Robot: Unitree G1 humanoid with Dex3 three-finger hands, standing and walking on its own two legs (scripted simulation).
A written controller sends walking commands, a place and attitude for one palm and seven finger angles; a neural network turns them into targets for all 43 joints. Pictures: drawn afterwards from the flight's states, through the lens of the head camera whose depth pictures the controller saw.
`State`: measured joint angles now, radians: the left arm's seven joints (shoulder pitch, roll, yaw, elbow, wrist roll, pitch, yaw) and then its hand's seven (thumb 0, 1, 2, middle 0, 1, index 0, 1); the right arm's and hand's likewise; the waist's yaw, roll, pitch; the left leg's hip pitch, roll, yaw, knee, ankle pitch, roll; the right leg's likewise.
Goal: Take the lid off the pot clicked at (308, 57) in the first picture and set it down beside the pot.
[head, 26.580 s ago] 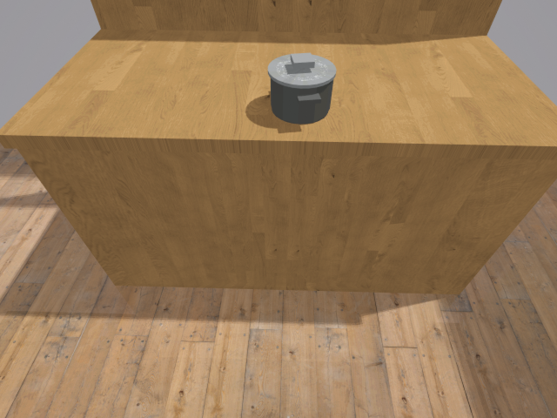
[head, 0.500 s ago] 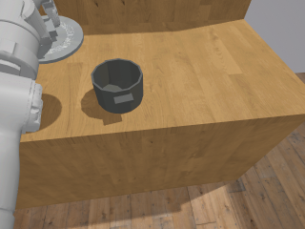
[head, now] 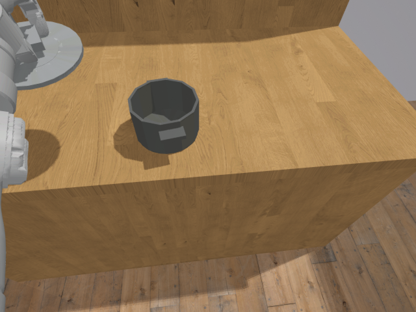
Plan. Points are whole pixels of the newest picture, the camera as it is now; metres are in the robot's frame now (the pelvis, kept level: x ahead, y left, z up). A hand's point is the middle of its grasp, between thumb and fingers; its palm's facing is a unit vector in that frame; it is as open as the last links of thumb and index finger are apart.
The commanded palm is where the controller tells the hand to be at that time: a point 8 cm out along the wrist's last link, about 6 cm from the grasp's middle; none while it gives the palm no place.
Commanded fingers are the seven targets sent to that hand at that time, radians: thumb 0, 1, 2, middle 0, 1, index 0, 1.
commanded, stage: move the lid sideways beside the pot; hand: left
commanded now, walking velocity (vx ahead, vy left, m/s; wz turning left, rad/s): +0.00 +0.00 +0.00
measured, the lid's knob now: (23, 40) +0.51 +0.27 +0.26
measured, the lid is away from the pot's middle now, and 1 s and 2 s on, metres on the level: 0.21 0.22 0.24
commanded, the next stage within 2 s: lower the lid onto the table in 0.36 s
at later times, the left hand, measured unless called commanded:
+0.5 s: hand out of the picture +0.48 +0.29 +0.27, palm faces -0.26 -0.14 -0.96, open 8.9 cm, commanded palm +0.51 +0.28 +0.34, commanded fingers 0.00 0.57 1.01 -0.66 -1.10 -0.67 -1.07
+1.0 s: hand (20, 57) +0.49 +0.28 +0.24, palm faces -0.32 -0.21 -0.92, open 8.9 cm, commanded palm +0.53 +0.28 +0.30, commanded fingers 0.00 0.57 1.01 -0.66 -1.10 -0.67 -1.07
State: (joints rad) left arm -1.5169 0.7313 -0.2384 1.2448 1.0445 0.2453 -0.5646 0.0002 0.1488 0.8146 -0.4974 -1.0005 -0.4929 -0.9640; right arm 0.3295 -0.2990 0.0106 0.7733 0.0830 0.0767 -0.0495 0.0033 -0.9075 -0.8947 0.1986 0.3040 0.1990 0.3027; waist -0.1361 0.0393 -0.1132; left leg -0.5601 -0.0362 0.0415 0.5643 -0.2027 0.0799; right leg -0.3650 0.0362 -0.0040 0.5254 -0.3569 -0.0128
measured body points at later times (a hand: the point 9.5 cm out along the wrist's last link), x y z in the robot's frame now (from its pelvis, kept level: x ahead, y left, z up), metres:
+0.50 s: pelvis +0.00 +0.00 +0.00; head +0.05 +0.01 +0.45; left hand +0.49 +0.29 +0.33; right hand +0.03 -0.28 -0.13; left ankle +0.04 +0.07 -0.73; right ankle -0.07 -0.12 -0.73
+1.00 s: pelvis +0.00 +0.00 +0.00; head +0.06 +0.01 +0.44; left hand +0.50 +0.28 +0.29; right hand -0.01 -0.28 -0.13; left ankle +0.04 +0.07 -0.73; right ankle -0.07 -0.12 -0.73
